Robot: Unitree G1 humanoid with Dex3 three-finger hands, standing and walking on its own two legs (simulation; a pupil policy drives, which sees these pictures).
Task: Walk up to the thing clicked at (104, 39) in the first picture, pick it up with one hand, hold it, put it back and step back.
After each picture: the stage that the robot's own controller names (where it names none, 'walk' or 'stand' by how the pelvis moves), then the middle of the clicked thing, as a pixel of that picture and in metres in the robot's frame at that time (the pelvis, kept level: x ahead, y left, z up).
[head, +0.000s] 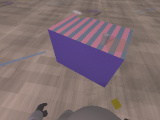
stand; (104, 39) +0.81 -0.14 -0.01
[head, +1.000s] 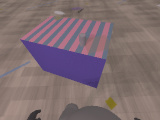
walk; (82, 40) +0.69 +0.13 +0.01
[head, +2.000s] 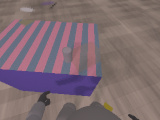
stand; (67, 55) +0.44 +0.18 +0.02
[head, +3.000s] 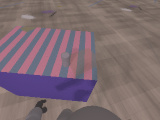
stand; (65, 59) +0.44 +0.20 +0.00
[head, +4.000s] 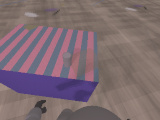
stand; (67, 60) +0.43 +0.19 -0.01
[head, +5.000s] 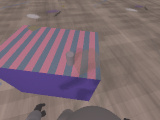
stand; (70, 58) +0.46 +0.17 -0.01
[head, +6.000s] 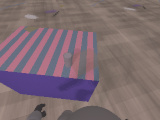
stand; (68, 60) +0.44 +0.18 -0.01
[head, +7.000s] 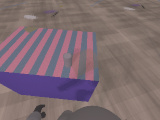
stand; (67, 60) +0.44 +0.19 -0.01
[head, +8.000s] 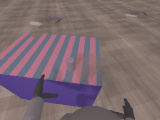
rise first; (70, 64) +0.42 +0.18 -0.01
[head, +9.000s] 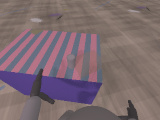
go down; (71, 61) +0.44 +0.18 -0.01
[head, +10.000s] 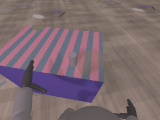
go down; (72, 59) +0.45 +0.16 +0.00
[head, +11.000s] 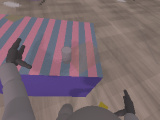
go down; (66, 55) +0.43 +0.15 +0.05
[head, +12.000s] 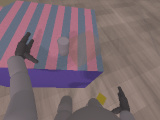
close in; (63, 47) +0.45 +0.16 +0.07
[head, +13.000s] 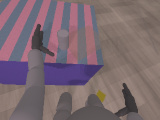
close in; (63, 40) +0.48 +0.15 +0.09
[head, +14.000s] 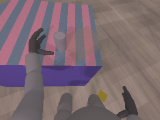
lift; (60, 42) +0.47 +0.17 +0.09
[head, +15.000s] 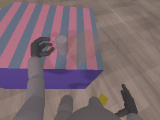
lift; (62, 46) +0.45 +0.16 +0.09
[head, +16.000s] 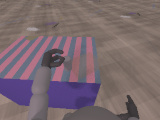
lift; (67, 63) +0.43 +0.18 +0.03
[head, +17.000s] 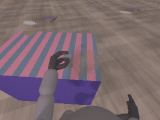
stand; (68, 61) +0.44 +0.17 +0.02
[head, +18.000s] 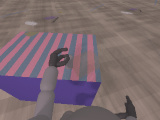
close; (68, 62) +0.43 +0.17 +0.01
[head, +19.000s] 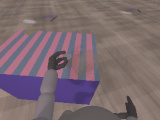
close; (67, 61) +0.44 +0.18 +0.01
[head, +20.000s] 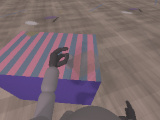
close; (69, 61) +0.44 +0.17 +0.00
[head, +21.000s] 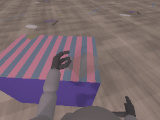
stand; (68, 63) +0.44 +0.17 +0.00
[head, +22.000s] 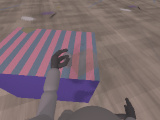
stand; (67, 60) +0.44 +0.18 +0.00
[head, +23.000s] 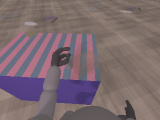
stand; (68, 62) +0.44 +0.18 +0.00
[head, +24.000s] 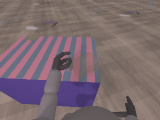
stand; (68, 64) +0.44 +0.18 +0.00
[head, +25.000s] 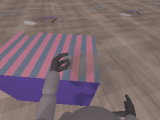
stand; (68, 62) +0.44 +0.18 +0.00
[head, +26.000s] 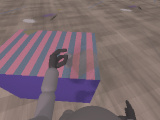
close; (68, 60) +0.45 +0.18 +0.00
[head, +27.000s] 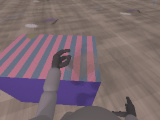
stand; (69, 63) +0.44 +0.17 +0.00
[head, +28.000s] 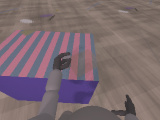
stand; (66, 61) +0.44 +0.18 +0.00
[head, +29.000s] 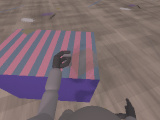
stand; (67, 60) +0.44 +0.18 +0.00
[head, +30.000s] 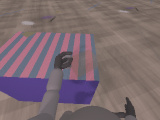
stand; (67, 61) +0.44 +0.18 +0.00
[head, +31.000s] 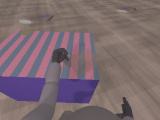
crouch; (66, 61) +0.44 +0.18 +0.01
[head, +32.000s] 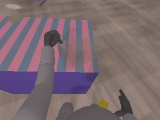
lower; (62, 49) +0.48 +0.18 +0.05
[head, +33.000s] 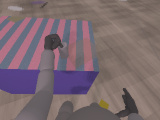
lower; (63, 50) +0.47 +0.18 +0.06
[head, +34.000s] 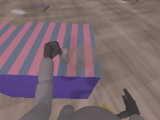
lower; (64, 56) +0.43 +0.17 +0.06
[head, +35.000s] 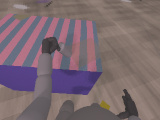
lower; (64, 50) +0.46 +0.18 +0.07
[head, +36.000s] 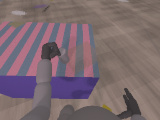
hold; (63, 56) +0.43 +0.17 +0.06
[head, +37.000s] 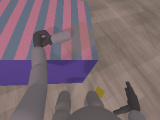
lower; (60, 37) +0.52 +0.16 +0.07
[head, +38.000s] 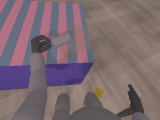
lower; (61, 40) +0.52 +0.14 +0.06
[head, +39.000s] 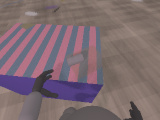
sink last; (75, 59) +0.42 +0.13 +0.02
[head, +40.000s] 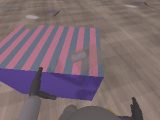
stand; (78, 56) +0.47 +0.12 +0.02
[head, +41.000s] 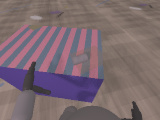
stand; (79, 59) +0.46 +0.11 +0.01
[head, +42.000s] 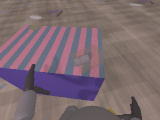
stand; (81, 60) +0.44 +0.10 +0.01
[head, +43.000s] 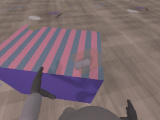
stand; (82, 64) +0.42 +0.09 +0.00
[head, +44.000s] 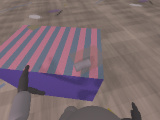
stand; (82, 65) +0.40 +0.08 +0.00
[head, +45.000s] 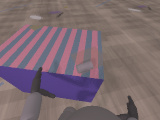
stand; (84, 67) +0.40 +0.06 +0.00
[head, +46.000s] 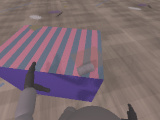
stand; (85, 69) +0.38 +0.05 +0.00
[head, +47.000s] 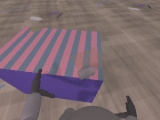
stand; (86, 72) +0.36 +0.04 -0.01
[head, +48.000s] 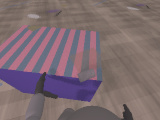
stand; (86, 75) +0.34 +0.04 -0.03
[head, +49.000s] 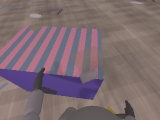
stand; (88, 76) +0.33 +0.02 -0.03
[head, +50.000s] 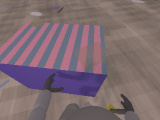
stand; (89, 107) +0.20 -0.04 -0.57
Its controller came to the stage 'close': yes
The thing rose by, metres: 0.01
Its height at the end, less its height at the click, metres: -0.73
